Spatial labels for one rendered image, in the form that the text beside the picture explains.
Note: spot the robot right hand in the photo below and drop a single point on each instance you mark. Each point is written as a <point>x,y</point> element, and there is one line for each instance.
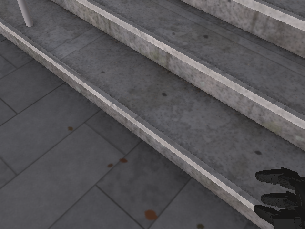
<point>293,216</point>

